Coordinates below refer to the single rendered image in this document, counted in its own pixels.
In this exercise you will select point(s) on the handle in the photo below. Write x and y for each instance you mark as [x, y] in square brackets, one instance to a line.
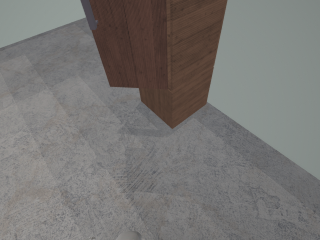
[89, 14]

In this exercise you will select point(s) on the cupboard door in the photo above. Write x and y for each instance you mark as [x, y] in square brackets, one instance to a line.
[131, 38]

